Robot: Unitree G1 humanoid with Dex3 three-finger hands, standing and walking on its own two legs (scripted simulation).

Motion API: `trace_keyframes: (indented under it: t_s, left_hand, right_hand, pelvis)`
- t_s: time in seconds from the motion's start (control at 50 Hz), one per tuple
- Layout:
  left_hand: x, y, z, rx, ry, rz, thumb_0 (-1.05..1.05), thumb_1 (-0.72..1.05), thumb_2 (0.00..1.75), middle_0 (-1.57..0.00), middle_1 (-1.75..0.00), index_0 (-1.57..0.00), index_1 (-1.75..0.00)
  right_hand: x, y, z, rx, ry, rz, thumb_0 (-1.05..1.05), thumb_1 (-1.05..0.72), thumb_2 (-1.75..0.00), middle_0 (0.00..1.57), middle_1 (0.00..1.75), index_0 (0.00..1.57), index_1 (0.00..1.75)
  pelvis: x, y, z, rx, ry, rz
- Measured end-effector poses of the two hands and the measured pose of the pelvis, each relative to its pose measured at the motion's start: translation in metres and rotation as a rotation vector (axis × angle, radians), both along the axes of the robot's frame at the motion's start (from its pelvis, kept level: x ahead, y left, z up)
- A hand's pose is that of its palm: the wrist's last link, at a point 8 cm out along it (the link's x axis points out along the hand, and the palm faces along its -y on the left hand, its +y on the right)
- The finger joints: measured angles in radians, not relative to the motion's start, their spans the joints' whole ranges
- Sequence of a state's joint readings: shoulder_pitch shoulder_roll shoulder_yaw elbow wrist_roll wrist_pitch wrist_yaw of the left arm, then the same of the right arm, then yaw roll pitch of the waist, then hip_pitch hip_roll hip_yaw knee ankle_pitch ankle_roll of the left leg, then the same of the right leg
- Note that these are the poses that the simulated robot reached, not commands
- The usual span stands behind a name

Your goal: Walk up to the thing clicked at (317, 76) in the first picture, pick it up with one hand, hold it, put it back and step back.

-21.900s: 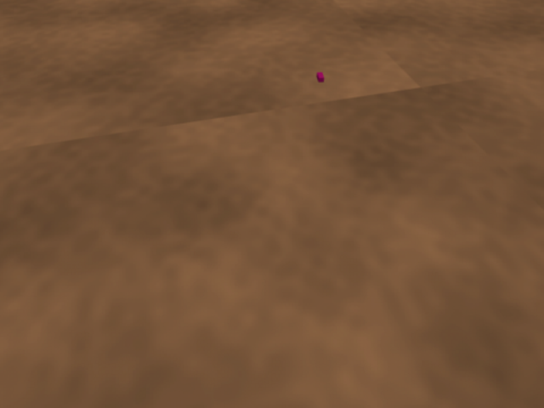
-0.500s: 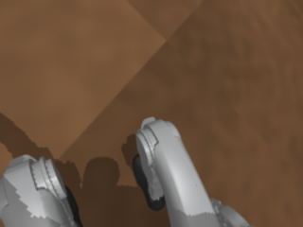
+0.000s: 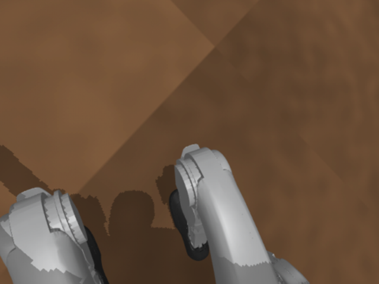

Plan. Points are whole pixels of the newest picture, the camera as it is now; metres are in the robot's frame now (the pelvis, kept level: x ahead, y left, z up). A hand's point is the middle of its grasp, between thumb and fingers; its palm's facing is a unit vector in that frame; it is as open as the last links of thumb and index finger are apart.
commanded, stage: rest palm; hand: left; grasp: from above
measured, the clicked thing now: out of the picture +0.49 +0.36 -0.30
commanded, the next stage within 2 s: close in 1.90 s
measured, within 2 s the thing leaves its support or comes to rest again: neither
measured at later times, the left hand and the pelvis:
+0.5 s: hand out of the picture +0.48 +0.34 -0.21, palm faces -0.39 -0.31 -0.87, open 13.3 cm; pelvis +0.00 +0.01 +0.00, yaw -1 degrees
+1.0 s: hand out of the picture +0.48 +0.34 -0.24, palm faces -0.35 -0.30 -0.89, open 12.5 cm; pelvis +0.00 +0.01 +0.00, yaw -4 degrees
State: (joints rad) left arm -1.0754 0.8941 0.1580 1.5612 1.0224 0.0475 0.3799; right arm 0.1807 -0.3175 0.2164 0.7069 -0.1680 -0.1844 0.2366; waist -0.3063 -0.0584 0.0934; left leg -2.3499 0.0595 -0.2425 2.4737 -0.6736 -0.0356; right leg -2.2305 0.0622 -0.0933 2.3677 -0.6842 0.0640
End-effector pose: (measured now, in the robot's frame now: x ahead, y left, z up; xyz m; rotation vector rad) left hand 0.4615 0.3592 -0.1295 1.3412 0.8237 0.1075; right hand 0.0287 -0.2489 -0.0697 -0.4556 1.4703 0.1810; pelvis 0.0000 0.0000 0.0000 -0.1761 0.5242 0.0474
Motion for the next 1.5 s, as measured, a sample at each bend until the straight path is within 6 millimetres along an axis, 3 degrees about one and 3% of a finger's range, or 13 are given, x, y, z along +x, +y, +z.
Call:
trace_keyframes:
  t_s: [0.12, 0.2, 0.32, 0.48, 0.58, 0.86, 1.04, 1.5]
  left_hand:
    - [0.008, 0.004, 0.007, 0.013, -0.085, 0.042, 0.00, -0.26, 0.80, -0.37, -0.74, -0.35, -0.76]
    - [0.023, 0.005, 0.015, 0.019, -0.100, 0.100, 0.00, -0.26, 0.79, -0.36, -0.75, -0.34, -0.76]
    - [0.036, -0.002, 0.011, 0.021, -0.031, 0.110, 0.00, -0.32, 0.82, -0.31, -0.78, -0.29, -0.79]
    - [0.025, -0.010, -0.022, -0.018, 0.040, 0.062, 0.00, -0.36, 0.84, -0.29, -0.78, -0.26, -0.80]
    - [0.020, -0.011, -0.038, -0.008, 0.018, 0.035, 0.00, -0.35, 0.83, -0.30, -0.75, -0.27, -0.78]
    - [0.028, -0.015, -0.053, -0.008, -0.032, 0.049, 0.00, -0.26, 0.76, -0.37, -0.68, -0.34, -0.70]
    - [0.019, -0.011, -0.057, -0.006, -0.010, 0.070, 0.00, -0.22, 0.72, -0.39, -0.67, -0.37, -0.69]
    - [0.017, -0.018, -0.072, -0.013, -0.015, 0.052, 0.00, -0.17, 0.67, -0.41, -0.69, -0.40, -0.69]
  right_hand:
    - [0.028, -0.005, 0.001, -0.024, -0.068, 0.054, 0.00, -0.91, -0.90, 0.20, 0.30, 0.20, 0.30]
    - [0.033, -0.007, 0.007, -0.040, -0.088, 0.062, 0.00, -0.91, -0.90, 0.19, 0.30, 0.20, 0.30]
    - [0.017, -0.006, 0.016, -0.051, -0.059, 0.035, 0.00, -0.91, -0.90, 0.19, 0.30, 0.20, 0.30]
    - [-0.021, 0.005, 0.024, -0.050, 0.053, -0.005, 0.00, -0.91, -0.90, 0.19, 0.30, 0.20, 0.30]
    - [-0.033, 0.009, 0.027, -0.052, 0.088, 0.008, 0.00, -0.91, -0.90, 0.19, 0.30, 0.20, 0.30]
    - [-0.014, 0.013, 0.033, -0.057, 0.053, 0.080, 0.00, -0.92, -0.91, 0.19, 0.30, 0.20, 0.30]
    - [-0.004, 0.017, 0.035, -0.039, 0.025, 0.111, 0.00, -0.92, -0.91, 0.19, 0.30, 0.20, 0.30]
    - [-0.028, 0.025, 0.048, -0.039, 0.084, 0.102, 0.00, -0.92, -0.91, 0.19, 0.30, 0.20, 0.30]
  pelvis:
    - [0.001, 0.001, -0.002, -0.003, 0.002, 0.000]
    - [0.003, 0.003, 0.000, -0.011, 0.016, -0.001]
    - [0.004, 0.006, 0.002, -0.022, 0.024, -0.003]
    - [0.003, 0.005, 0.003, -0.026, 0.006, -0.008]
    - [0.000, 0.005, 0.000, -0.031, -0.012, -0.014]
    - [0.001, 0.010, 0.000, -0.062, -0.020, -0.025]
    - [0.000, 0.012, 0.002, -0.072, -0.028, -0.024]
    - [-0.003, 0.015, 0.003, -0.095, -0.043, -0.030]
